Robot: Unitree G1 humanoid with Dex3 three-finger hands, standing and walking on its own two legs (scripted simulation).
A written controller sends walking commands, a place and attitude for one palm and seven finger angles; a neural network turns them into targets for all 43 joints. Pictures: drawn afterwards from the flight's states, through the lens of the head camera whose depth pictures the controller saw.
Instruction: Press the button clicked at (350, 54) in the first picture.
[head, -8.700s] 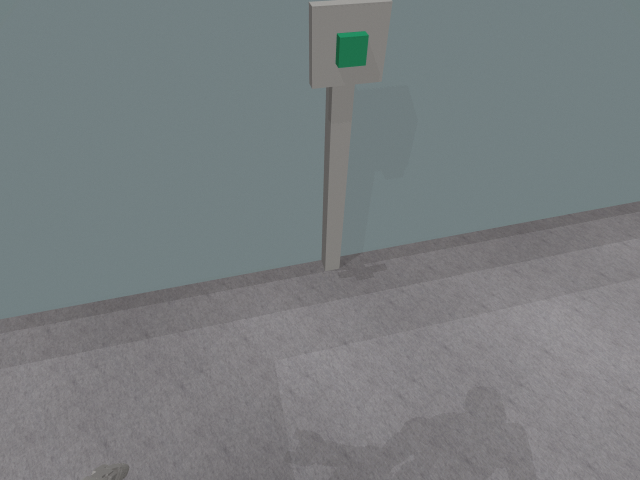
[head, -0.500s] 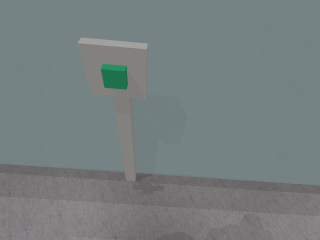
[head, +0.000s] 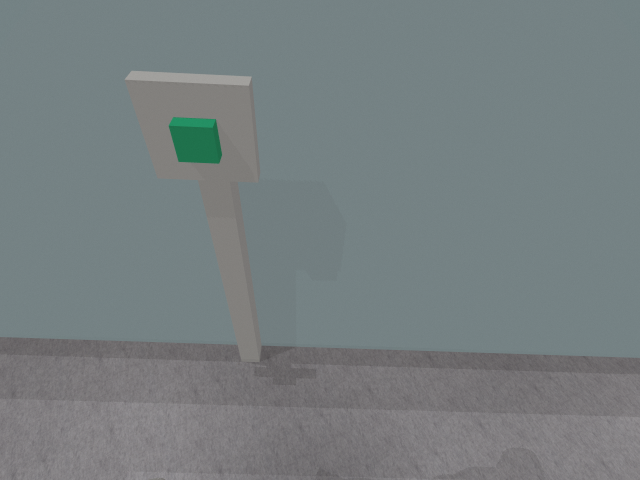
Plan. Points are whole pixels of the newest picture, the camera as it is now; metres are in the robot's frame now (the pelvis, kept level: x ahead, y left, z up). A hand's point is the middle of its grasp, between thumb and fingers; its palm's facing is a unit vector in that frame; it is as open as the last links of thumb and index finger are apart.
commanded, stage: come to a stop and stand still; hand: left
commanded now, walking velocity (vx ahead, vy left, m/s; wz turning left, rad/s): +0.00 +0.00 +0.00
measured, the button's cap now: (197, 139) +0.58 +0.22 +0.12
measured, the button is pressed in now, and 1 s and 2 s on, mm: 0 0 0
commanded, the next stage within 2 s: look again from close up in 0.20 s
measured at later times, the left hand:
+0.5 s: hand out of the picture +0.04 +0.22 -0.15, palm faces -0.03 -0.96 -0.26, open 7.4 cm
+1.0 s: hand out of the picture +0.06 +0.22 -0.16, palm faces -0.05 -0.97 -0.23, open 7.4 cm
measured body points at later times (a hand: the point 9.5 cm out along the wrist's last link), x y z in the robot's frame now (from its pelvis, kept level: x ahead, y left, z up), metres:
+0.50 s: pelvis +0.01 +0.00 +0.02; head +0.01 +0.01 +0.47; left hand +0.04 +0.27 -0.13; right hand +0.05 -0.26 -0.13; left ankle +0.04 +0.10 -0.72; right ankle +0.02 -0.09 -0.72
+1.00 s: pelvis +0.03 +0.03 +0.02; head +0.03 +0.04 +0.47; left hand +0.06 +0.28 -0.14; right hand +0.07 -0.23 -0.12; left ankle +0.04 +0.10 -0.72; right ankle +0.02 -0.09 -0.72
